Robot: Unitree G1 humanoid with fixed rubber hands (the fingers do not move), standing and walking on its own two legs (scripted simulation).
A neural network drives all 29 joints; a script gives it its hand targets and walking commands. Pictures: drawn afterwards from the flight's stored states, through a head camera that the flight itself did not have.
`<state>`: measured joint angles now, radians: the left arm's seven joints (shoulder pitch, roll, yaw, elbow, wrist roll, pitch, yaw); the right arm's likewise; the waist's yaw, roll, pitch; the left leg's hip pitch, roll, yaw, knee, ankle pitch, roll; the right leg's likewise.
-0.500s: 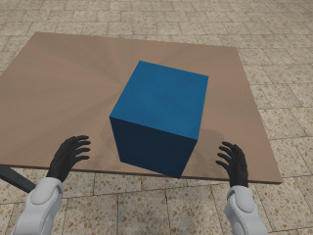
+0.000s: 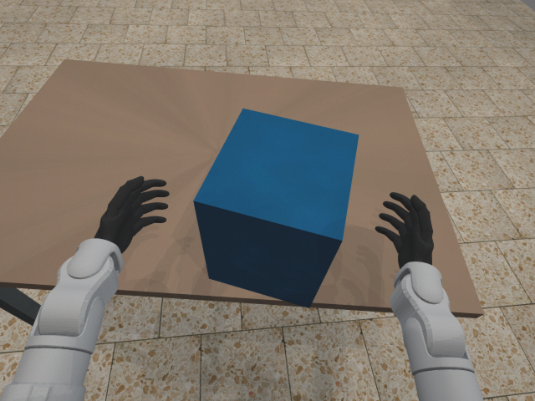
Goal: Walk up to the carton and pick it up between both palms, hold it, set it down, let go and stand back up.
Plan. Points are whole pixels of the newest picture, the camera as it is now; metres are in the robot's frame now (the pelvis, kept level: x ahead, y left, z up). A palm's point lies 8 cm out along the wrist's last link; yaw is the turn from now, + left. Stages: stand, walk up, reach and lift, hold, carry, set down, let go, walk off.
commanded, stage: reach and lift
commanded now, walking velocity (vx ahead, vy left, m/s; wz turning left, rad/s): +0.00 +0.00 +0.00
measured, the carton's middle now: (277, 212) +0.41 -0.02 +0.00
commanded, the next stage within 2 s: none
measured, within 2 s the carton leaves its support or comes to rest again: neither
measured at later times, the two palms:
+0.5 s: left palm (137, 173) +0.39 +0.19 +0.12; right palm (422, 205) +0.34 -0.21 +0.12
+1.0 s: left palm (143, 124) +0.44 +0.18 +0.17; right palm (416, 168) +0.39 -0.20 +0.15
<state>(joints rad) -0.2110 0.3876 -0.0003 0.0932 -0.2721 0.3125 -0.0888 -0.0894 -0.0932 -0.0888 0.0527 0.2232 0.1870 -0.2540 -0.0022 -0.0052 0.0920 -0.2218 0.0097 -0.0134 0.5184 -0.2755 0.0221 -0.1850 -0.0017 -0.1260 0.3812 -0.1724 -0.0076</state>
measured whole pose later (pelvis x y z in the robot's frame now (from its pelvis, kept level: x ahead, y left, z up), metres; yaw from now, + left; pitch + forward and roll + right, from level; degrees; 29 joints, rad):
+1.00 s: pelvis +0.00 +0.00 +0.00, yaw +0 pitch -1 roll -2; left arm -0.87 0.41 0.00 0.71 -0.27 0.35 -0.04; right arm -0.74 -0.09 -0.20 0.56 0.18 0.32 -0.27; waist -0.08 -0.01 0.07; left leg -0.22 0.01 -0.01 0.50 -0.26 0.02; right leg -0.19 0.00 -0.13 0.36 -0.16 -0.01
